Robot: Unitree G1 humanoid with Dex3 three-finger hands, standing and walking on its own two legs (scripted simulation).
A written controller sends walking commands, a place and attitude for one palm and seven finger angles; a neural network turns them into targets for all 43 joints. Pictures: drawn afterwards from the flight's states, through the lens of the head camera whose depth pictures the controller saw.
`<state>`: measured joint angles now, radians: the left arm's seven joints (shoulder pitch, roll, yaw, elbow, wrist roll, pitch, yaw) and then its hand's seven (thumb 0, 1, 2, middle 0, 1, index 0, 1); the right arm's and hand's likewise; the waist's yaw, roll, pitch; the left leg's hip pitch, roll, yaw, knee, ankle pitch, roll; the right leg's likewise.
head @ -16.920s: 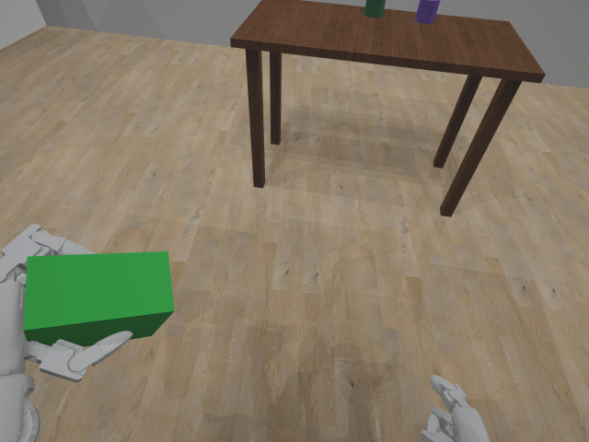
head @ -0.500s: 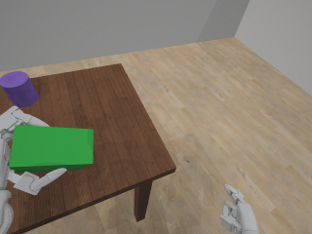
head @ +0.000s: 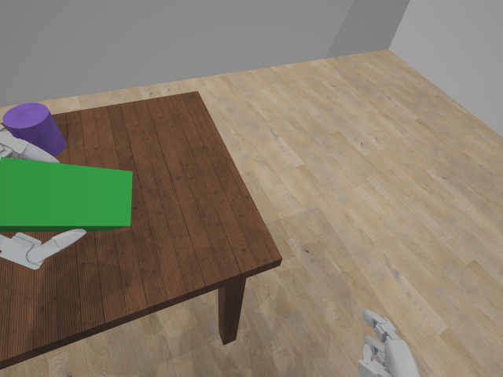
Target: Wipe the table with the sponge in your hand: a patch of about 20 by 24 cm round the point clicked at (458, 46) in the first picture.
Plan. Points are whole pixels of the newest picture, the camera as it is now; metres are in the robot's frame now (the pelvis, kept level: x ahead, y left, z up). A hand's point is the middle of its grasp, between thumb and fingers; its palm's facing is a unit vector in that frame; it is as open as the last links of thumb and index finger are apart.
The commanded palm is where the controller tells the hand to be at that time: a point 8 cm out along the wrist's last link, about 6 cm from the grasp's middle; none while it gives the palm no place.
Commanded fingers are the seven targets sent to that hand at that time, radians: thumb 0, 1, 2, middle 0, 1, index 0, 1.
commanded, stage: come to a stop and stand still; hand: left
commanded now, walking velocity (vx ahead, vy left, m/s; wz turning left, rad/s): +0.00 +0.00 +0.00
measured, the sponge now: (82, 202) +0.26 +0.25 +0.16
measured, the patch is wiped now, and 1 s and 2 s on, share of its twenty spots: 0.00 0.00 0.00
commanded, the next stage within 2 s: look again from close up in 0.78 s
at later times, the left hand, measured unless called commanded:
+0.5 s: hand (61, 221) +0.23 +0.26 +0.17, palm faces +0.40 -0.86 -0.31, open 10.4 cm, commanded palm +0.18 +0.29 +0.18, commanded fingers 0.00 0.10 1.30 -1.20 -1.60 -1.20 -1.60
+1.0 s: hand (54, 228) +0.23 +0.27 +0.16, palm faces +0.39 -0.85 -0.36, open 10.4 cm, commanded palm +0.17 +0.30 +0.18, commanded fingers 0.00 0.10 1.30 -1.20 -1.60 -1.20 -1.60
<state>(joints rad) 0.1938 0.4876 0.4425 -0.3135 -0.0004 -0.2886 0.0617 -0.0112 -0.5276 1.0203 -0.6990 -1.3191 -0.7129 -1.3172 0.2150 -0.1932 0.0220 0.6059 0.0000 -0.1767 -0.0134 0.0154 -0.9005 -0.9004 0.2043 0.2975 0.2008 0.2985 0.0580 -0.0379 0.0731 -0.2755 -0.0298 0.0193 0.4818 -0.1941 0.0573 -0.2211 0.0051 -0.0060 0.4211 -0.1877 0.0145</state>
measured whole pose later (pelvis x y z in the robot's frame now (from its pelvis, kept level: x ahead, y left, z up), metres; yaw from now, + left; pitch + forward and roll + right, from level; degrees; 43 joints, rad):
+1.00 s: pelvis +0.01 +0.02 +0.00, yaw +0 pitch -1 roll -2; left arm 0.41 0.37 0.35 -0.48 -0.02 -0.22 0.11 -0.01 -0.53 1.02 -0.70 -1.31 -0.71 -1.31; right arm 0.21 -0.18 0.02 0.59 0.01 -0.14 -0.04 0.02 -0.90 -0.90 0.21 0.30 0.20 0.30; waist 0.03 -0.04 0.07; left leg -0.23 -0.05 0.02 0.46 -0.21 0.08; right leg -0.17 -0.01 0.00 0.38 -0.19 0.04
